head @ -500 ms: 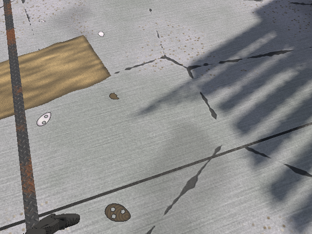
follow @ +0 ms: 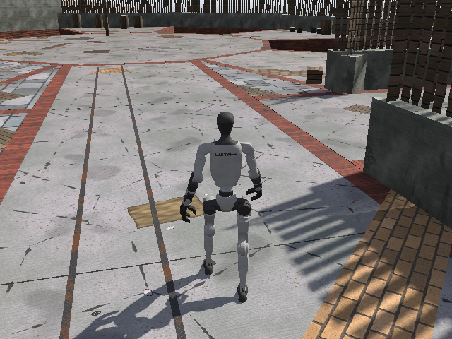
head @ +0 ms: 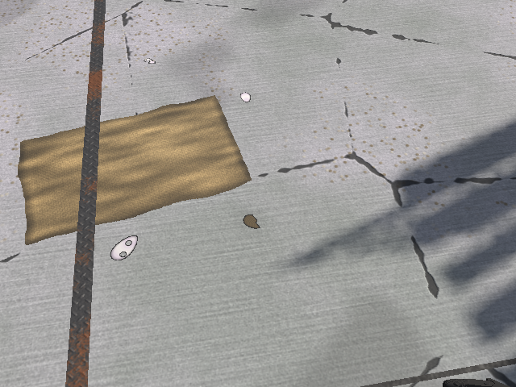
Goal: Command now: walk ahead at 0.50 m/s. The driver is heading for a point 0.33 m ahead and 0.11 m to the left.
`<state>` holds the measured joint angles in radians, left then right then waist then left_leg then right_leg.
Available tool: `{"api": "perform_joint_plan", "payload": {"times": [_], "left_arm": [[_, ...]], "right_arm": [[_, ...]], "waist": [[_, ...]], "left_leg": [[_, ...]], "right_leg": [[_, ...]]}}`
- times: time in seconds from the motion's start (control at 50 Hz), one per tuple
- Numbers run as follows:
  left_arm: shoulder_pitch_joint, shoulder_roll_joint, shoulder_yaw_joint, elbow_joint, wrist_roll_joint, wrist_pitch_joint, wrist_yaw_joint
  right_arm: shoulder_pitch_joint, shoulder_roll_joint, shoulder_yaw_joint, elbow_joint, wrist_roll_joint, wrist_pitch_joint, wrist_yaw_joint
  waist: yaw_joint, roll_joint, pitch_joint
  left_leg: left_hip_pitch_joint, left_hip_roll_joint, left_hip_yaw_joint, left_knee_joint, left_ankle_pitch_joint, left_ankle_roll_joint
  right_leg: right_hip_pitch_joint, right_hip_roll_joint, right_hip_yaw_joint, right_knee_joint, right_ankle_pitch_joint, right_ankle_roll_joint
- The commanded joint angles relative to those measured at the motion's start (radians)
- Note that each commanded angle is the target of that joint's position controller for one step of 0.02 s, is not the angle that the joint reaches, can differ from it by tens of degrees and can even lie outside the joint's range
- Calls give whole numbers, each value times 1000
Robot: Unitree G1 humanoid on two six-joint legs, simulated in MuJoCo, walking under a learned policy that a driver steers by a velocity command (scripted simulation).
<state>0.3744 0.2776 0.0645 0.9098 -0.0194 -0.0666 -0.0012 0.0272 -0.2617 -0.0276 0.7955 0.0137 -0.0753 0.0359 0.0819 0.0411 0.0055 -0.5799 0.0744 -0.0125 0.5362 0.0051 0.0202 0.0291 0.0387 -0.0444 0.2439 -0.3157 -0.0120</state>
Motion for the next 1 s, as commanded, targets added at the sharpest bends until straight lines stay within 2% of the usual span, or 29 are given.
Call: {"api": "perform_joint_plan", "payload": {"times": [0.02,0.04,0.06,0.08,0.1,0.12,0.14,0.16,0.18,0.24,0.28,0.34,0.42,0.46,0.48,0.5,0.52,0.54,0.56,0.58,0.6,0.64,0.66,0.68,0.7,0.72,0.76,0.8,1.0], "left_arm": [[-22,185,42,-31,-4,7,10],[-27,166,35,-33,-1,13,13],[-17,124,15,-54,17,13,16],[99,7,-20,-69,20,-8,6],[54,84,-4,-54,7,-29,1],[-31,144,13,-80,-20,-43,-4],[-89,138,10,-93,-21,-46,0],[-121,130,14,-98,-6,-42,5],[-107,122,18,-94,2,-31,9],[-57,72,13,-77,16,1,18],[-100,50,5,-91,25,8,21],[-187,31,-6,-101,23,9,13],[-263,59,-1,-115,22,11,5],[-260,76,5,-113,30,6,1],[-221,84,10,-96,35,3,0],[-188,128,23,-82,42,0,6],[-175,186,32,-84,50,3,13],[-160,130,18,-67,49,17,17],[-161,59,0,-62,34,30,14],[-194,47,-9,-59,33,37,10],[-234,58,-9,-62,36,42,8],[-348,85,-4,-82,34,49,9],[-356,87,-1,-79,30,51,10],[-356,78,-2,-77,27,53,11],[-346,74,-3,-69,29,50,13],[-333,70,-4,-56,29,44,16],[-308,67,-2,-33,20,35,22],[-292,63,0,-13,18,35,22],[-323,56,3,50,19,68,22]], "right_arm": [[11,-127,-39,-58,0,-22,7],[150,-165,-62,-13,-4,-22,1],[328,-236,-86,26,-13,-20,-8],[404,-323,-107,49,-16,-11,-9],[410,-228,-80,44,-2,-9,-6],[334,-190,-66,31,-2,-11,-8],[264,-167,-59,13,-9,-12,-10],[211,-138,-52,8,-17,-13,-8],[173,-113,-43,2,-29,-18,-7],[163,-122,-45,22,-30,-30,-9],[162,-140,-49,37,-28,-25,-22],[183,-149,-49,58,-25,-10,-34],[218,-155,-47,101,-16,10,-39],[201,-153,-47,112,-6,21,-42],[192,-143,-44,116,0,26,-45],[238,-122,-38,126,-10,25,-46],[312,-92,-28,130,-37,14,-44],[395,-28,-9,159,-35,14,-45],[346,-56,-12,158,-27,29,-50],[298,-75,-18,143,-14,48,-55],[278,-75,-19,146,-11,69,-63],[283,-77,-21,161,-25,100,-72],[269,-89,-21,163,-34,108,-72],[272,-111,-24,171,-32,108,-70],[253,-116,-26,177,-25,101,-68],[240,-98,-22,180,-24,91,-68],[236,-98,-24,191,-26,72,-67],[244,-92,-23,205,-22,61,-65],[258,-77,-16,243,-20,74,-70]], "waist": [[-87,-125,1],[-149,-109,-83],[-210,-24,-226],[-163,242,-345],[-198,193,-364],[-188,135,-218],[-163,61,-138],[-136,29,-70],[-99,52,-45],[-47,36,-48],[-44,31,-46],[-78,39,-60],[-107,45,-61],[-90,42,-59],[-64,27,-69],[-68,-22,-94],[-116,-117,-164],[-129,-236,-242],[-98,-227,-239],[-103,-211,-203],[-115,-192,-172],[-159,-184,-112],[-151,-171,-79],[-131,-123,-32],[-113,-80,-1],[-110,-66,-9],[-101,-40,-51],[-98,-28,-90],[-99,-36,-28]], "left_leg": [[117,-35,32,-49,-76,45],[308,-62,56,-59,-71,71],[595,73,-89,-21,-23,128],[945,296,-555,-117,-222,293],[958,305,-703,-223,-357,294],[842,278,-568,-238,-373,248],[706,240,-452,-255,-311,222],[576,206,-369,-287,-229,212],[484,180,-304,-308,-77,201],[380,157,-151,-315,370,219],[368,138,-73,-312,493,213],[365,92,8,-306,480,176],[448,122,-22,-265,387,169],[475,130,-45,-199,340,151],[473,108,-44,-146,282,125],[451,53,-28,-79,204,80],[349,-18,5,18,-15,32],[248,-62,21,116,-318,-19],[239,-64,4,154,-503,-42],[219,-55,-8,154,-540,-46],[232,-43,-13,118,-500,-44],[371,-31,-12,-50,-301,-27],[408,-27,-15,-104,-247,-14],[347,-20,-9,-112,-321,2],[305,-24,-7,-109,-357,12],[304,-20,-7,-119,-327,10],[321,-15,-12,-127,-219,-5],[340,-16,-9,-114,-133,-13],[329,-21,1,-125,-169,-10]], "right_leg": [[5,-286,120,76,559,-138],[-28,-235,81,236,674,-114],[-192,-177,30,517,508,-77],[-610,4,9,888,-27,-3],[-736,-8,150,1022,-264,-9],[-817,-61,150,1061,-199,-26],[-801,-115,120,1025,-108,-32],[-765,-146,110,959,-43,-28],[-692,-168,115,917,-5,-23],[-582,-158,95,827,15,17],[-577,-154,83,696,102,36],[-494,-122,55,477,291,34],[-456,-96,68,342,330,20],[-420,-85,67,273,303,-5],[-349,-75,57,194,369,-22],[-241,-112,95,156,632,-46],[-62,-221,185,237,961,-101],[56,-323,295,255,987,-224],[10,-344,348,212,844,-259],[-48,-331,359,172,652,-248],[-113,-313,359,141,483,-222],[-299,-245,280,97,211,-134],[-359,-195,228,86,67,-87],[-352,-144,163,89,-38,-52],[-320,-119,142,110,-12,-36],[-283,-116,142,140,83,-38],[-204,-114,126,210,345,-61],[-152,-111,112,253,504,-79],[-164,-89,92,250,414,-68]]}}
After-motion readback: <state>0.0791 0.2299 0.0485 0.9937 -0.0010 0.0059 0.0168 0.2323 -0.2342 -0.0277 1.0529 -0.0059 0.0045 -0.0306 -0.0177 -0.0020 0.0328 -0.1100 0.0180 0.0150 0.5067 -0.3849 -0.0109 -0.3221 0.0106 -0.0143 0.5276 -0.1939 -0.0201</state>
